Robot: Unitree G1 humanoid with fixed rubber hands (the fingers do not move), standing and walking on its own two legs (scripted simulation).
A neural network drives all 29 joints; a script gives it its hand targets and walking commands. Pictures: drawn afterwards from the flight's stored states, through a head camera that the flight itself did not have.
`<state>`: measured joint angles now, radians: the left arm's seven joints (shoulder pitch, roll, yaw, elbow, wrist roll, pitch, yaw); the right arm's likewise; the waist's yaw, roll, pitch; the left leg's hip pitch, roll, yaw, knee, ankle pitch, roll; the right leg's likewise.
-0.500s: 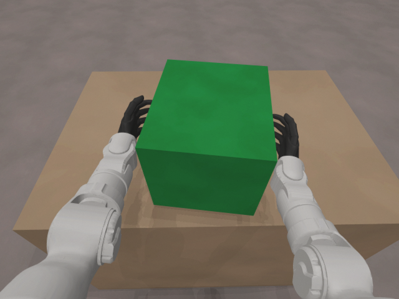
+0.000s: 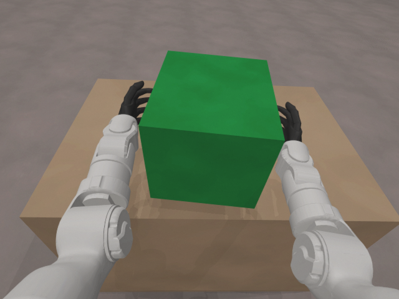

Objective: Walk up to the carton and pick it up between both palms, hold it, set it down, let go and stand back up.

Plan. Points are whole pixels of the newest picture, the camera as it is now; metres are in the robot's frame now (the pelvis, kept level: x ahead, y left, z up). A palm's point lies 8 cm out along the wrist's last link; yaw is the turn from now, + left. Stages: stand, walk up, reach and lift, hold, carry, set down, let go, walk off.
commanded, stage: reach and lift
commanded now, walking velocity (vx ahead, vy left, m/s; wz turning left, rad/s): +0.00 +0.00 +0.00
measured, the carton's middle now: (210, 127) +0.48 +0.00 +0.11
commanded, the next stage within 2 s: hold in 1.82 s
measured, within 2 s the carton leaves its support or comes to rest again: neither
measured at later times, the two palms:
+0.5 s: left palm (128, 123) +0.40 +0.17 +0.17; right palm (294, 137) +0.39 -0.17 +0.16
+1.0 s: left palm (124, 133) +0.36 +0.16 +0.18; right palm (301, 141) +0.37 -0.17 +0.17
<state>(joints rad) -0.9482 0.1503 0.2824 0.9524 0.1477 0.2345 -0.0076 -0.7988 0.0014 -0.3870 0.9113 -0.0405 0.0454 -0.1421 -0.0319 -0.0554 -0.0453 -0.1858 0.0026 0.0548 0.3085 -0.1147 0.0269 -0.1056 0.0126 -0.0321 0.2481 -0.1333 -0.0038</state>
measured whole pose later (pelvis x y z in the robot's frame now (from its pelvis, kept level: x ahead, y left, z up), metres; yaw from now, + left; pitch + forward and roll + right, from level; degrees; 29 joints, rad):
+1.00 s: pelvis +0.00 -0.01 +0.00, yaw +2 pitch -4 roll -1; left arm -0.63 0.05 0.26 0.26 0.16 0.65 0.03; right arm -0.66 -0.11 -0.06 0.58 0.24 0.32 -0.19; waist -0.07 -0.03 -0.05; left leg -0.16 0.01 0.02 0.36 -0.13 0.01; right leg -0.06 0.02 -0.07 0.28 -0.16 -0.02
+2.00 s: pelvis -0.01 -0.01 +0.00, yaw +2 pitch -4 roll -1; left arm -0.73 0.08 0.28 0.29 0.13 0.75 0.04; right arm -0.78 -0.15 -0.03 0.61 0.31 0.42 -0.21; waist -0.06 -0.02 -0.09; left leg -0.17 0.02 0.01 0.37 -0.13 0.01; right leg -0.07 0.03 -0.07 0.29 -0.16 -0.02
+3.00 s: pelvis -0.01 -0.02 +0.00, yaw +2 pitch -4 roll -1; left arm -0.75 0.09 0.31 0.27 0.15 0.81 0.02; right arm -0.81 -0.15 -0.04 0.60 0.32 0.50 -0.23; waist -0.06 -0.02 -0.10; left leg -0.18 0.02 0.01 0.38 -0.14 0.01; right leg -0.07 0.03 -0.07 0.29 -0.16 -0.02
